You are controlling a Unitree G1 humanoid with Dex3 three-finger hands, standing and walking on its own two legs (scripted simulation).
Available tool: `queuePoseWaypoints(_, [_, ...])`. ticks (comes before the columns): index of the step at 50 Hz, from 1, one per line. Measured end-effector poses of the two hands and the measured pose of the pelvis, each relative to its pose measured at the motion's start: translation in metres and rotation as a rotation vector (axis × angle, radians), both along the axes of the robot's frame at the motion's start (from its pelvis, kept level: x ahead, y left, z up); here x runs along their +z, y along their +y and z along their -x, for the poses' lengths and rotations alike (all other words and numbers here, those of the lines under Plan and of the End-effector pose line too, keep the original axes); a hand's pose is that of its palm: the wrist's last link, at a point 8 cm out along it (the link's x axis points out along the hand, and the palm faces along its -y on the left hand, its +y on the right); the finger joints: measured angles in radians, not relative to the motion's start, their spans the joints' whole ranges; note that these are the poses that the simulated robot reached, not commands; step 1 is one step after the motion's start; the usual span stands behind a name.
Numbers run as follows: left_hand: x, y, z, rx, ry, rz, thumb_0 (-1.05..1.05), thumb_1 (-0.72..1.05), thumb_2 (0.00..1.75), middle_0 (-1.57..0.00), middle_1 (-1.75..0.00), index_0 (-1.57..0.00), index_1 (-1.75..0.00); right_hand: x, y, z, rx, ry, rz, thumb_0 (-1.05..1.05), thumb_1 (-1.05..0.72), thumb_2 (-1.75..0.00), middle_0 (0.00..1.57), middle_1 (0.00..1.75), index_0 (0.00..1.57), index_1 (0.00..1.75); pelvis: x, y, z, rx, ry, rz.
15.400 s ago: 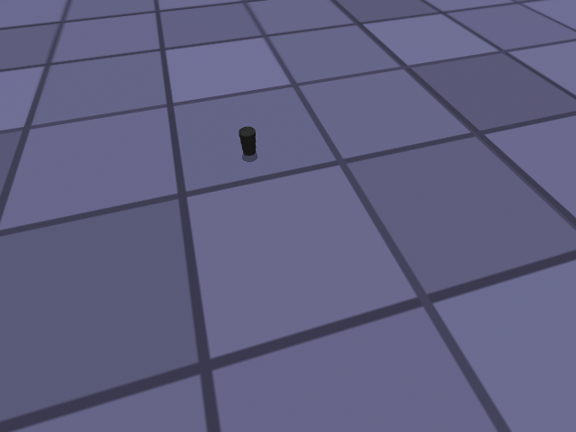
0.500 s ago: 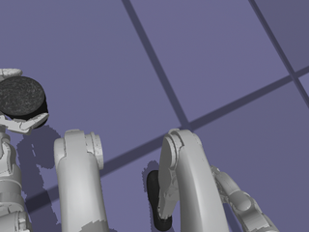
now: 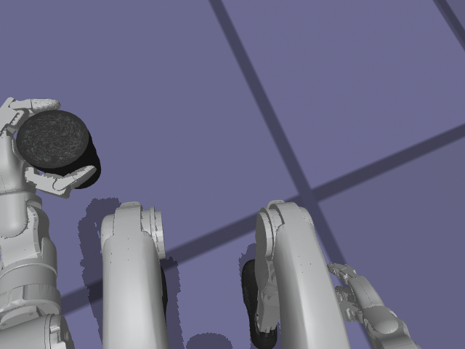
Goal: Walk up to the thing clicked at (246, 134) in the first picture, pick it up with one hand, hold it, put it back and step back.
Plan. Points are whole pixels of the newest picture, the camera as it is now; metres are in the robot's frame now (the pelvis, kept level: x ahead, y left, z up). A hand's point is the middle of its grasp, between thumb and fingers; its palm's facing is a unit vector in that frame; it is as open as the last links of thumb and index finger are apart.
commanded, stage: settle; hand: left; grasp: from the side
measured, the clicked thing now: (68, 156) +0.40 +0.28 -0.08
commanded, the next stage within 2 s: lift in 0.62 s
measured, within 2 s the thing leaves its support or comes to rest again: neither
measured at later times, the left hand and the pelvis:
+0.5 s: hand (48, 142) +0.39 +0.28 -0.01, palm faces +0.27 -0.96 -0.04, open 11.7 cm; pelvis +0.00 +0.00 +0.02, yaw +2 degrees
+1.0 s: hand (44, 138) +0.39 +0.27 +0.02, palm faces +0.23 -0.97 -0.05, open 11.7 cm; pelvis +0.00 +0.00 +0.04, yaw +3 degrees
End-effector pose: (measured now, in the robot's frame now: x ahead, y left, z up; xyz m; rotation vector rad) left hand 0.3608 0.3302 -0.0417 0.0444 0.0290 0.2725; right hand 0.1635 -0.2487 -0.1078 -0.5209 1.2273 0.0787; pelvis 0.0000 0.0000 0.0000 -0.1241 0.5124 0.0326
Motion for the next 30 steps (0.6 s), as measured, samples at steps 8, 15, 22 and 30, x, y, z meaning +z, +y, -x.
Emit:
queuePoseWaypoints(8, [0.013,-0.001,0.002,0.005,0.007,0.007,0.02,-0.55,1.06,-0.69,-0.96,-0.6,-0.98,0.007,-0.002,0.002,-0.027,-0.009,-0.001,0.0,-0.91,-0.9,0.2,0.3,0.2,0.3,0.009,-0.001,0.0,0.007,0.014,-0.01])
queuePoseWaypoints(15, [0.027,0.0,0.002,0.002,0.008,-0.006,0.02,-0.56,1.07,-0.69,-0.97,-0.6,-0.98,0.014,-0.001,-0.001,-0.04,-0.029,-0.01,0.0,-0.91,-0.9,0.2,0.3,0.2,0.3,0.018,-0.001,0.0,0.014,0.024,-0.018])
queuePoseWaypoints(22, [0.034,-0.002,0.0,-0.003,0.017,0.003,0.02,-0.56,1.07,-0.69,-0.97,-0.6,-0.98,0.019,0.0,-0.002,-0.041,-0.043,-0.017,0.0,-0.91,-0.9,0.2,0.3,0.2,0.3,0.023,-0.001,0.001,0.017,0.023,-0.021])
queuePoseWaypoints(30, [0.039,-0.005,0.002,-0.001,0.015,0.003,0.02,-0.57,1.08,-0.69,-0.97,-0.6,-0.99,0.023,0.0,0.004,-0.048,-0.042,-0.021,0.0,-0.91,-0.9,0.2,0.3,0.2,0.3,0.027,-0.001,0.003,0.022,0.022,-0.027])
